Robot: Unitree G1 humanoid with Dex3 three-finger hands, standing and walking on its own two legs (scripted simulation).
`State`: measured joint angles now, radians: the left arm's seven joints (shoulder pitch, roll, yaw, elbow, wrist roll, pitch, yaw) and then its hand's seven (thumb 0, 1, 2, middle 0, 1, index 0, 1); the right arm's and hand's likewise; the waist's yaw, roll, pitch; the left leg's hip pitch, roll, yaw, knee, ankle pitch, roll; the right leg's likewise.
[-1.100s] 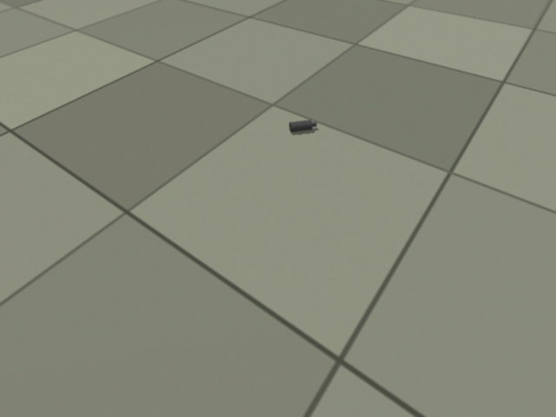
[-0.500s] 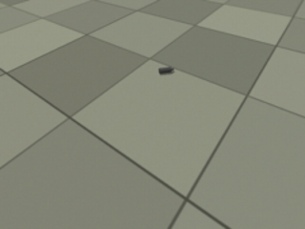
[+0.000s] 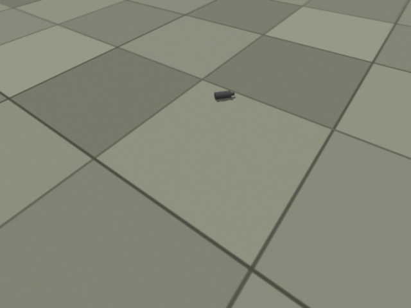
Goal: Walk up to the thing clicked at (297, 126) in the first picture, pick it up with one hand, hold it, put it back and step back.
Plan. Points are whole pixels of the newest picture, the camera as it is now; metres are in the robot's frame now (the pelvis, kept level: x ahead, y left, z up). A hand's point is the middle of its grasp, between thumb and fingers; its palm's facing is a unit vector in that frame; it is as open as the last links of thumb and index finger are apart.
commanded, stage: stand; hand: left
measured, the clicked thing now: (224, 94) +1.86 -0.09 -0.75
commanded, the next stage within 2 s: walk up in 0.02 s
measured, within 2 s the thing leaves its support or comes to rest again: neither
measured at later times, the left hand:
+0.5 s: hand out of the picture +0.16 +0.19 -0.14, palm faces +0.08 -0.92 -0.37, open 7.4 cm
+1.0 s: hand (163, 201) +0.44 +0.16 -0.15, palm faces +0.00 -0.95 -0.31, open 7.4 cm
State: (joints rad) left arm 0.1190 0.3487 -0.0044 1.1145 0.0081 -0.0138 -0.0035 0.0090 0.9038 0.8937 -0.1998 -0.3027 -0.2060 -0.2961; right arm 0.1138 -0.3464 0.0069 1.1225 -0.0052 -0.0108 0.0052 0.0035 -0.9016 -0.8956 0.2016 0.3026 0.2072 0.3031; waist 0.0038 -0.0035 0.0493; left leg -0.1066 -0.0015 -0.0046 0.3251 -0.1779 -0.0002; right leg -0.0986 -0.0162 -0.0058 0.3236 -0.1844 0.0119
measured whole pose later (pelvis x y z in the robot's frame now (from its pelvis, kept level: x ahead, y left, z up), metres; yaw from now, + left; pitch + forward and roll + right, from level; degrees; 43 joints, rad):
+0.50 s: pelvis +0.12 -0.10 -0.01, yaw +2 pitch -3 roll -1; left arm 0.25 0.42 0.09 0.95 0.03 -0.05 -0.09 0.01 0.90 0.89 -0.20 -0.30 -0.21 -0.30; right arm 0.25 -0.47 -0.09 1.01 -0.02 -0.05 0.06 0.01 -0.90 -0.90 0.20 0.30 0.20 0.30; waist 0.04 0.05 0.01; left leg -0.44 0.04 0.00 1.05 -0.37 0.03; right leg -0.20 -0.03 -0.10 0.51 -0.27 -0.02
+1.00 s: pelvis +0.36 -0.12 -0.01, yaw +3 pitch -3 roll +2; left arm 0.21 0.46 0.08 0.91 0.02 -0.02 -0.12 0.01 0.91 0.89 -0.20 -0.30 -0.20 -0.30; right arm 0.36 -0.42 -0.05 0.88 0.00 -0.12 0.04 0.00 -0.90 -0.90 0.21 0.30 0.21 0.30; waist -0.02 -0.09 0.05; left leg -0.12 0.04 0.11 0.48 -0.31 0.00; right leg -0.56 -0.15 0.01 0.85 -0.23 0.00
